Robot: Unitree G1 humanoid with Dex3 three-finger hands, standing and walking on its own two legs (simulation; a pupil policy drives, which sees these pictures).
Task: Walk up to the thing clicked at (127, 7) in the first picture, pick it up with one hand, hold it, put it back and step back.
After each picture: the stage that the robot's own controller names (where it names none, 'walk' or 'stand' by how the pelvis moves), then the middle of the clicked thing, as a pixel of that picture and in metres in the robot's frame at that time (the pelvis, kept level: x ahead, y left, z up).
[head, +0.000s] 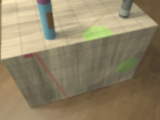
stand; out of the picture +0.98 -0.26 +0.00
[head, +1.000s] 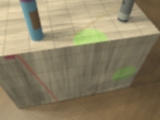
sink last; (128, 1) +0.87 -0.21 +0.03
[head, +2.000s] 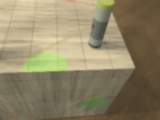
rise first; (99, 25) +0.63 -0.04 +0.04
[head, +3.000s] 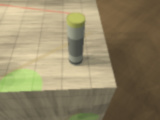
stand; (75, 42) +0.53 +0.06 +0.02
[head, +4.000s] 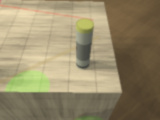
stand; (83, 46) +0.53 +0.03 +0.00
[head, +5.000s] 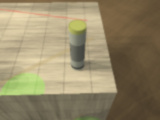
stand; (77, 47) +0.53 +0.05 -0.01
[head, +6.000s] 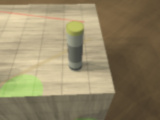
stand; (75, 49) +0.53 +0.06 -0.01
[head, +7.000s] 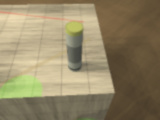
rise first; (74, 49) +0.53 +0.06 -0.01
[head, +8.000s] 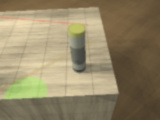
rise first; (78, 50) +0.53 +0.07 +0.00
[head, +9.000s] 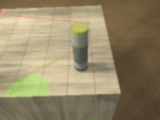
go down; (80, 49) +0.53 +0.07 +0.00
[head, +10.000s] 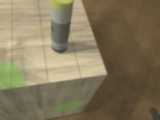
go down; (60, 26) +0.53 +0.06 +0.05
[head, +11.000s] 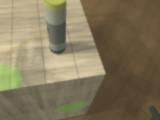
close in; (56, 27) +0.54 +0.07 +0.06
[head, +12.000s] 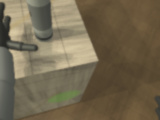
close; (40, 10) +0.55 +0.09 +0.09
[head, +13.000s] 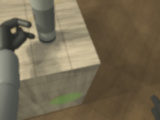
close; (44, 14) +0.54 +0.08 +0.08
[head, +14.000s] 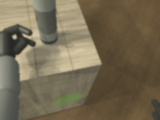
lift; (46, 15) +0.54 +0.08 +0.08
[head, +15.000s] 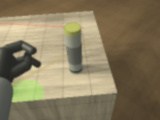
lift; (74, 50) +0.53 +0.07 +0.03
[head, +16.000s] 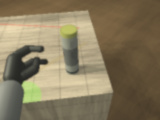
stand; (70, 52) +0.53 +0.08 +0.01
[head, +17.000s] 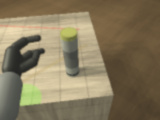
stand; (70, 54) +0.52 +0.07 +0.01
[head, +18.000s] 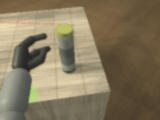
stand; (66, 51) +0.53 +0.08 +0.01
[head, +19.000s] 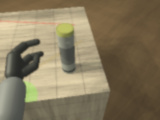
stand; (67, 51) +0.53 +0.08 +0.01
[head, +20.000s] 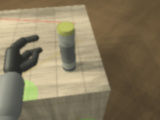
stand; (67, 49) +0.53 +0.08 +0.01
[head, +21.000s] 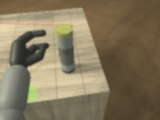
stand; (66, 51) +0.53 +0.08 +0.01
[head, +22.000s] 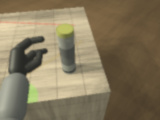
stand; (67, 51) +0.53 +0.08 +0.01
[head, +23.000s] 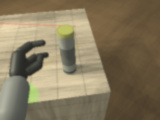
stand; (67, 52) +0.53 +0.08 +0.01
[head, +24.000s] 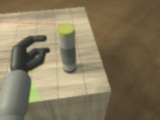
stand; (68, 51) +0.53 +0.08 +0.01
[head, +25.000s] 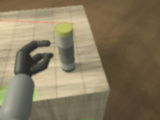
stand; (66, 50) +0.53 +0.08 +0.01
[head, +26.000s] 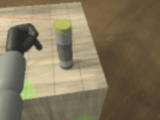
crouch; (64, 47) +0.54 +0.08 +0.01
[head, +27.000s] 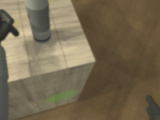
lower; (38, 13) +0.55 +0.09 +0.07
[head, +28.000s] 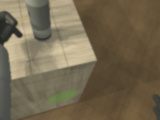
lower; (38, 10) +0.55 +0.09 +0.09
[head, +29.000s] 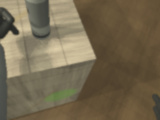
lower; (37, 7) +0.55 +0.09 +0.09
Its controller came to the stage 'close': yes
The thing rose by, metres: 0.00
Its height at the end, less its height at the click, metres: +0.00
